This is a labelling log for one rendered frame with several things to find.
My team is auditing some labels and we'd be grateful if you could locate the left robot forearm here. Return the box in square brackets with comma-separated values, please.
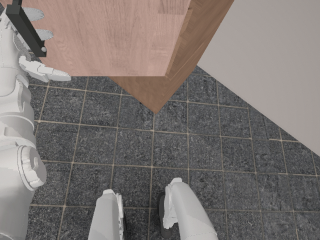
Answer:
[0, 67, 37, 151]

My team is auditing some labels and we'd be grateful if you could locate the robot shin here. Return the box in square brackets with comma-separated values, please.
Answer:
[163, 177, 182, 228]
[96, 189, 124, 240]

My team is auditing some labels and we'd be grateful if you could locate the robot left upper arm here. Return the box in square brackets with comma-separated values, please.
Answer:
[0, 145, 47, 240]

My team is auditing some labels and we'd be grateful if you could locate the handle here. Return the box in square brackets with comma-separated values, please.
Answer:
[5, 0, 47, 57]

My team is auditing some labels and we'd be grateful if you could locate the right robot shin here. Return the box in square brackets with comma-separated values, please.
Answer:
[163, 177, 182, 228]

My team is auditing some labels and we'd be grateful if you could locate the left robot shin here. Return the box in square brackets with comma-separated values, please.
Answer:
[96, 189, 124, 240]

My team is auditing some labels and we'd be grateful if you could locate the cupboard door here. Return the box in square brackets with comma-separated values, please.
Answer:
[0, 0, 191, 77]

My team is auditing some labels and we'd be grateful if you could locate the left robot hand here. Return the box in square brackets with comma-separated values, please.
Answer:
[0, 6, 72, 83]

